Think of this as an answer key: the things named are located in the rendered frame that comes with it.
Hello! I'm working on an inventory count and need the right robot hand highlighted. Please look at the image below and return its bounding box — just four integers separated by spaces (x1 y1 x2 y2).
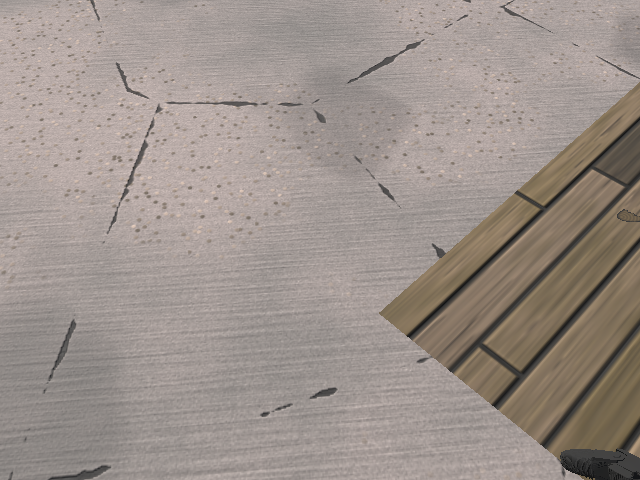
560 448 640 480

